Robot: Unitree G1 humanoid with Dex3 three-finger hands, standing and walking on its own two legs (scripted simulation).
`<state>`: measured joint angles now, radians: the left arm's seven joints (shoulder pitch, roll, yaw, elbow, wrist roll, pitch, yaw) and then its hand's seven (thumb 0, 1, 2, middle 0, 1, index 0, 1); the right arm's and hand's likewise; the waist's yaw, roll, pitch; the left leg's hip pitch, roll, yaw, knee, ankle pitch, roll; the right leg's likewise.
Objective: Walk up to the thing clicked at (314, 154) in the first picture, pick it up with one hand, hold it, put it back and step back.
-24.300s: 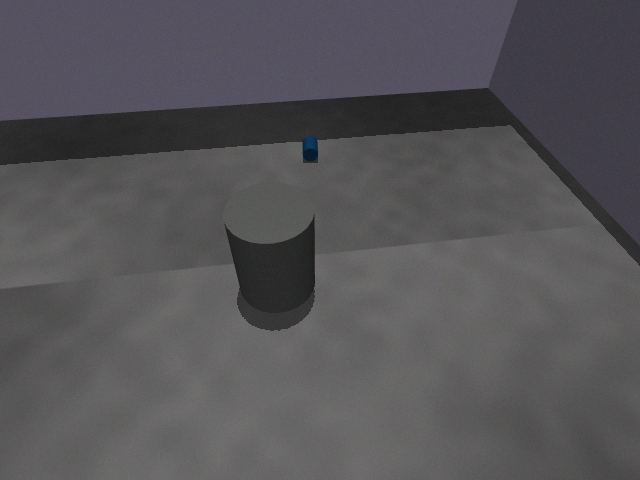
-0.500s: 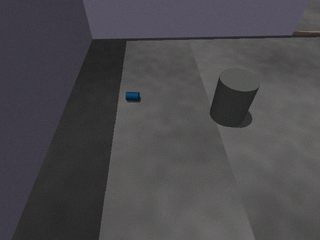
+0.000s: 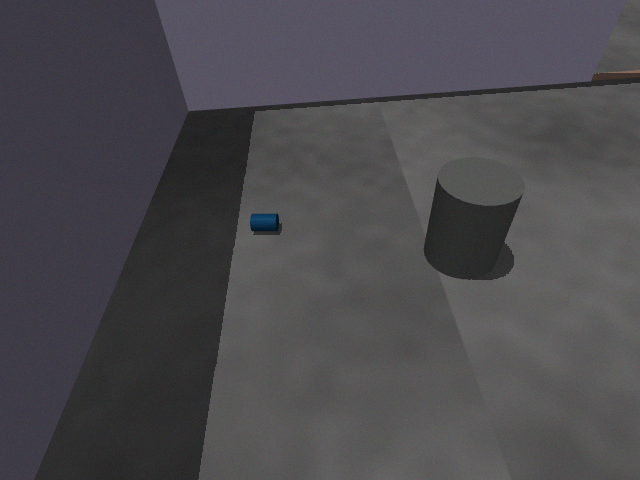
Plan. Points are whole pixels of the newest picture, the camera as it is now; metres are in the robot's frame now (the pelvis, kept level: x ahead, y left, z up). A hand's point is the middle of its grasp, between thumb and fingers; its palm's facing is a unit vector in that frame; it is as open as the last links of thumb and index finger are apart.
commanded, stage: walk up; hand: left
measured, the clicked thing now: (264, 222) +1.41 +0.36 -0.73
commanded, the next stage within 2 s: none
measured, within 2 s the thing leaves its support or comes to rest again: neither
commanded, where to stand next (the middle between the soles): +1.00 +0.09 m, yaw +2 degrees
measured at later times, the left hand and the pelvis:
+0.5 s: hand (149, 416) +0.28 +0.31 -0.16, palm faces +0.00 -0.95 -0.31, open 7.4 cm; pelvis +0.23 +0.05 +0.00, yaw +2 degrees
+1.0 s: hand (193, 295) +0.50 +0.29 -0.12, palm faces +0.05 -0.92 -0.39, open 7.4 cm; pelvis +0.46 +0.02 +0.00, yaw +2 degrees
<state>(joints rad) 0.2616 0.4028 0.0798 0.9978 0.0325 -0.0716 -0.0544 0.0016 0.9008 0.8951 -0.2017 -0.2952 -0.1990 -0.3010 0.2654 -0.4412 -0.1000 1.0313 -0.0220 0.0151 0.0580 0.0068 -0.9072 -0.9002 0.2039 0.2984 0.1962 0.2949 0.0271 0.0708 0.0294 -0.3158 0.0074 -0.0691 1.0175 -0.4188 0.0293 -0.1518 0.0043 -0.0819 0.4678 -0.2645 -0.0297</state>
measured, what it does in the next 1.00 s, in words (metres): walks ahead: left foot, then right foot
